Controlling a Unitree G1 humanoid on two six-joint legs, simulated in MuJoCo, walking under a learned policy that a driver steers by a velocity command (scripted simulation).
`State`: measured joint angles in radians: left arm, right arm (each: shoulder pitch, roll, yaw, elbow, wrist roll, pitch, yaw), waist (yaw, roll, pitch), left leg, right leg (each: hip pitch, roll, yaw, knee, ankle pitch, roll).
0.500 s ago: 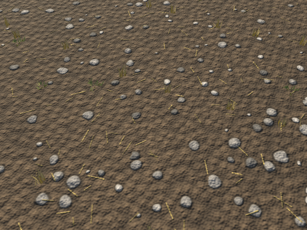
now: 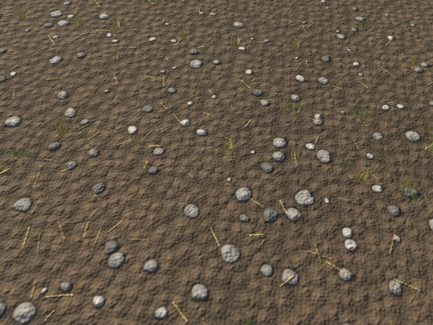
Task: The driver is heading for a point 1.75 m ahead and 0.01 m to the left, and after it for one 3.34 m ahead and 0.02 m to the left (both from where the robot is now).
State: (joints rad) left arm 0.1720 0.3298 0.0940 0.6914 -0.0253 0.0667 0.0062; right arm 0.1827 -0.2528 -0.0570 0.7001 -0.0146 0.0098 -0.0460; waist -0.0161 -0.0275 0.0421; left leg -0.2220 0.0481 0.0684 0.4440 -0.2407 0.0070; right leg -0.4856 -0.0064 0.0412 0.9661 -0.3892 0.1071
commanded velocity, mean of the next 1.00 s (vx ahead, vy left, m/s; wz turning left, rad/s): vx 0.31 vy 0.00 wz -0.22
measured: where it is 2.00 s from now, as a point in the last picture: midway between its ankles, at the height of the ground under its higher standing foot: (255, 196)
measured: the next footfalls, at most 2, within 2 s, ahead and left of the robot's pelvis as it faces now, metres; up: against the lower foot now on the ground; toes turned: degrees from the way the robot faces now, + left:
right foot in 0.14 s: +0.03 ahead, -0.14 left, +0.00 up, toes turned -7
left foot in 0.66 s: +0.26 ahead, +0.07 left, +0.00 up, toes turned -11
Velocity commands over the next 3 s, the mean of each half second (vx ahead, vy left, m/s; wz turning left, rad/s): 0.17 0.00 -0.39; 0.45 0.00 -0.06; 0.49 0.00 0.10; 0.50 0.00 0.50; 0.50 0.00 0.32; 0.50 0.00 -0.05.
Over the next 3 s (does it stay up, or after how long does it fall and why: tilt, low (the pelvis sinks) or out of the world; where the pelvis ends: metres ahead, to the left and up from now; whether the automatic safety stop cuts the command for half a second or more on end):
stays up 1.38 0.04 0.00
